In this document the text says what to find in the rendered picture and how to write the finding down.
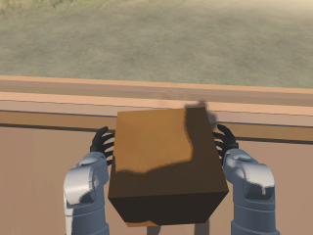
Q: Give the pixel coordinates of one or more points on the robot right forearm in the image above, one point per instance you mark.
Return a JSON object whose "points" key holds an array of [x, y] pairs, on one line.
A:
{"points": [[253, 194]]}

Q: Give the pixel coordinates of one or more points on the robot left forearm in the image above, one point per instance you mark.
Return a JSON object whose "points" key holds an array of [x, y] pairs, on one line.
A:
{"points": [[84, 197]]}

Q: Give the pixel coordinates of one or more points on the right robot hand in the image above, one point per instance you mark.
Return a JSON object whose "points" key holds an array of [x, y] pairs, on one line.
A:
{"points": [[229, 141]]}

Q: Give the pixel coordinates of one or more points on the left robot hand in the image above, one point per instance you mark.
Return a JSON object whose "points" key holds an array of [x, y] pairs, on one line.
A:
{"points": [[98, 143]]}

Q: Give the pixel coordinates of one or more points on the carton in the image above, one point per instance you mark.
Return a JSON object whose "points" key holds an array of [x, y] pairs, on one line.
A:
{"points": [[166, 168]]}

